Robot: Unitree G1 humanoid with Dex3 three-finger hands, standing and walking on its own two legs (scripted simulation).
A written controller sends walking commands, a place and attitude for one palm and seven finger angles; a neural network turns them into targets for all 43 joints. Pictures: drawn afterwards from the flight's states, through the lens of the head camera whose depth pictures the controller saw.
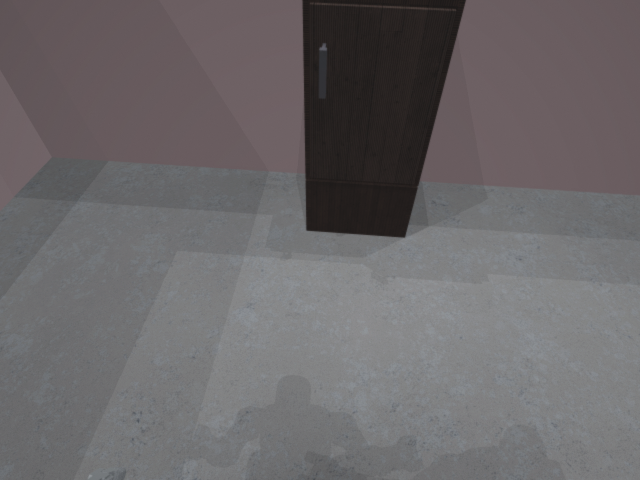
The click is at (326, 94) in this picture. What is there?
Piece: cupboard door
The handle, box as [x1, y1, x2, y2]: [319, 43, 326, 98]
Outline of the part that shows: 325,43 323,43 319,49 319,97 321,98 325,97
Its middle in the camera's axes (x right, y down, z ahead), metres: +0.00 -0.50 +1.16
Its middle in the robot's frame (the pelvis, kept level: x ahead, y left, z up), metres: +1.20 +0.06 -0.03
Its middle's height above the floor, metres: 0.75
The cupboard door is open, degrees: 0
